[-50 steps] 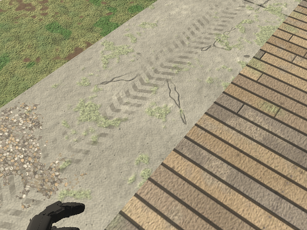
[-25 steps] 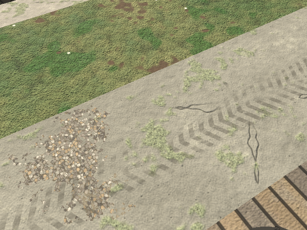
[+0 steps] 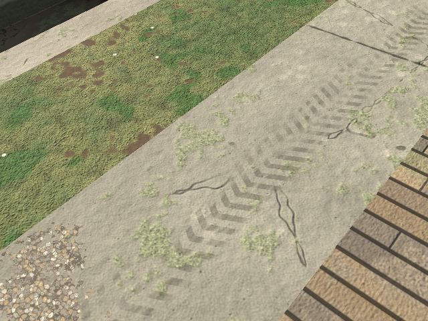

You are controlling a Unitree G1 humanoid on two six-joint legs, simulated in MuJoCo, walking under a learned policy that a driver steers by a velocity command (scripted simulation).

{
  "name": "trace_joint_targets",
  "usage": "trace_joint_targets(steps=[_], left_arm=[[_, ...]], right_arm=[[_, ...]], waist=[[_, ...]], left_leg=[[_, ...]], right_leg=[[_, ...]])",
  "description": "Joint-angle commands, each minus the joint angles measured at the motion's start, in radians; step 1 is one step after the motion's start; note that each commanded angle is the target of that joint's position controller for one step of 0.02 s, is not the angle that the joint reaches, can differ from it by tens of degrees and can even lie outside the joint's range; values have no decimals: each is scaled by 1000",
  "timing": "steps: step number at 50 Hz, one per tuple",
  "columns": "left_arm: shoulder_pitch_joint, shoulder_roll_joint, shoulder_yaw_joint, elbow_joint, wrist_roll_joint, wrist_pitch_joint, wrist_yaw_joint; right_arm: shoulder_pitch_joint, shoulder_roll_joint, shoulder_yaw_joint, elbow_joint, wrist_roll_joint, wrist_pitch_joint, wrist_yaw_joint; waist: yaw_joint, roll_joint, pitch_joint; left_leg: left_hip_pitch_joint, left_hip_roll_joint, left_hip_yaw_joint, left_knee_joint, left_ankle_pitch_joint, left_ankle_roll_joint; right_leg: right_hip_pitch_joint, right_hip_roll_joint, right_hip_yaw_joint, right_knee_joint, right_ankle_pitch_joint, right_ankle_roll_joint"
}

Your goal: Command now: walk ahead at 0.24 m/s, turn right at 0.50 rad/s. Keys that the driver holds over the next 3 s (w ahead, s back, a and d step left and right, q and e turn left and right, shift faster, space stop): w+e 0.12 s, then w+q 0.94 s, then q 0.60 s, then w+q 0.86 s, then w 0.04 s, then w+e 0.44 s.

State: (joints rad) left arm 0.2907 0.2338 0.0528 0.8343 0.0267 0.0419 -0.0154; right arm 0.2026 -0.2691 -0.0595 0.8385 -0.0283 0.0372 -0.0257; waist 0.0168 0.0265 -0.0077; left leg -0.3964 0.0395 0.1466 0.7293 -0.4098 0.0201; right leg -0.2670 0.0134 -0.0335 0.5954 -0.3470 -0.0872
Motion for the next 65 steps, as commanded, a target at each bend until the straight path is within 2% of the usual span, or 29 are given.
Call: trace_joint_targets(steps=[1,2,4,7,9,14,19,22,24,25,26,27,28,29,30,32,35,41,46,49,51,52,53,54,55,56,57,60,65], left_arm=[[79,193,44,-32,-3,-7,34],[41,184,42,-40,-12,-19,29],[32,157,38,-47,-17,-49,20],[107,153,40,-20,-24,-79,10],[152,134,35,0,-21,-91,12],[206,146,35,30,-7,-106,21],[212,144,30,62,5,-121,31],[165,154,26,68,5,-126,36],[146,174,27,77,4,-125,36],[138,179,25,76,-1,-122,38],[143,143,9,40,-15,-127,36],[177,73,-1,7,-14,-134,22],[80,142,12,-3,6,-138,20],[26,146,11,-26,-5,-150,12],[-1,138,7,-30,-3,-157,10],[15,121,4,-32,18,-130,6],[-5,97,-1,-52,28,-91,-3],[-267,85,-12,-149,20,-84,-13],[-414,90,-27,-211,6,-96,-16],[-326,130,-19,-201,0,-107,-6],[-78,188,5,-132,-1,-123,18],[71,247,20,-123,21,-132,38],[87,324,40,-132,45,-124,44],[40,274,40,-138,18,-108,38],[-38,176,17,-152,6,-107,36],[-76,120,1,-147,3,-112,31],[-73,103,-6,-137,4,-117,31],[-41,110,-6,-104,-10,-136,25],[-62,136,4,-95,-11,-121,30]], right_arm=[[-139,-104,-22,-136,5,-33,22],[-98,-108,-25,-112,5,-44,33],[-54,-99,-27,-70,-22,-51,46],[-67,-69,-20,-73,-15,-46,51],[-90,-61,-16,-71,-14,-46,53],[-188,-62,-10,-95,-8,-53,62],[-234,-55,0,-129,-5,-64,79],[-194,-52,2,-135,-2,-67,79],[-21,-75,-15,-88,2,-72,64],[138,-100,-30,-39,-6,-80,56],[279,-192,-57,-18,-24,-85,45],[284,-265,-70,-16,-17,-86,46],[232,-223,-64,-5,22,-81,50],[160,-189,-56,-20,23,-78,47],[119,-145,-44,-26,18,-80,46],[89,-107,-30,-22,24,-87,39],[130,-127,-34,-10,35,-105,35],[245,-133,-37,13,33,-98,29],[315,-141,-38,22,20,-90,13],[246,-169,-44,0,14,-92,1],[196,-189,-48,-12,19,-103,15],[202,-136,-33,-37,30,-112,27],[337,-18,-11,-55,63,-108,22],[337,-124,-22,-42,29,-92,11],[260,-142,-30,-34,14,-81,11],[208,-128,-29,-39,10,-74,16],[194,-114,-31,-41,7,-64,22],[196,-79,-30,-54,-1,-26,43],[68,-49,-12,-123,-1,-8,70]], waist=[[9,-189,185],[-19,-166,169],[-19,-119,86],[-2,-108,45],[21,-131,53],[73,-122,95],[70,-121,145],[28,-123,130],[-54,-118,16],[-125,-91,-75],[-169,23,-178],[-106,224,-238],[-107,87,-165],[-78,38,-55],[-56,-28,-4],[-4,-14,17],[10,-1,21],[-68,23,61],[-117,38,59],[-50,52,35],[67,19,-95],[119,-50,-224],[44,-279,-349],[29,-212,-328],[9,-84,-156],[-1,-26,-69],[-16,-53,-40],[-45,-131,-39],[-51,-157,-23]], left_leg=[[-374,0,-163,206,42,-29],[-341,4,-166,189,114,-36],[-301,-3,-151,219,203,-41],[-338,0,-146,199,252,-49],[-357,15,-131,155,276,-57],[-388,28,-115,54,286,-46],[-348,5,-109,-40,252,17],[-189,-40,-50,-117,210,78],[67,-125,-2,-157,188,123],[286,-136,-26,-212,222,152],[550,75,-336,-274,28,229],[702,321,-894,-424,44,356],[644,286,-890,-462,58,338],[512,263,-728,-463,151,317],[412,213,-626,-478,280,287],[300,132,-499,-501,445,251],[257,92,-436,-525,544,259],[293,34,-420,-517,643,188],[415,56,-484,-451,761,176],[404,69,-511,-370,872,140],[333,5,-473,-97,981,97],[202,-46,-436,148,721,83],[-102,-199,-303,454,-114,52],[-197,-144,-272,576,-135,57],[-199,-98,-262,581,-37,46],[-178,-73,-246,547,8,34],[-156,-50,-239,515,13,24],[-110,-50,-211,463,28,1],[-148,-26,-160,264,183,-20]], right_leg=[[44,-314,592,-548,-500,-167],[67,-258,506,-533,-351,-136],[153,-187,390,-487,-106,-117],[254,-176,355,-468,7,-122],[293,-182,332,-485,45,-122],[363,-214,264,-493,155,-123],[385,-251,160,-455,406,-109],[358,-250,78,-379,697,-75],[341,-226,11,-127,1081,-46],[250,-195,-32,89,1041,-21],[-11,-139,-75,404,716,14],[-325,69,-30,725,-132,49],[-410,10,120,779,-84,28],[-422,-41,111,744,15,24],[-390,-75,101,672,68,26],[-310,-104,94,583,76,56],[-323,-103,58,499,81,103],[-412,-74,20,215,315,141],[-402,-25,22,43,353,117],[-200,7,47,-71,285,75],[144,17,47,-138,267,30],[384,-167,222,-152,103,-14],[644,-473,654,-190,112,-132],[552,-483,816,-243,103,-177],[384,-433,628,-257,232,-158],[273,-379,458,-258,450,-134],[217,-336,334,-263,618,-108],[143,-286,154,-279,872,-92],[111,-272,-12,-310,857,-94]])
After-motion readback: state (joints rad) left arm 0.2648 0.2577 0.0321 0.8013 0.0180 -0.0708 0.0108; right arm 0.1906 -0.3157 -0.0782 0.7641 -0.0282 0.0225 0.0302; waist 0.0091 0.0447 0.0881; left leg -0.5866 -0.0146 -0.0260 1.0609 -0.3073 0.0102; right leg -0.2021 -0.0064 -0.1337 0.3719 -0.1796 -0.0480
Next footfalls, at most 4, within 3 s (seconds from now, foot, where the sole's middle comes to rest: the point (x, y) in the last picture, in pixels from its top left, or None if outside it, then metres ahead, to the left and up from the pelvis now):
0.50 left None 0.35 0.10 -0.77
1.04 right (235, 264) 0.72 0.02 -0.77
1.52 left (164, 265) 0.72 0.26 -0.77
1.96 right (208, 233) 0.84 0.11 -0.77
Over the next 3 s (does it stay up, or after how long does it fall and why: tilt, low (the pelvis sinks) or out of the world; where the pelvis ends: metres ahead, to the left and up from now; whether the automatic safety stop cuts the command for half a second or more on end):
stays up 0.92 0.65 -0.01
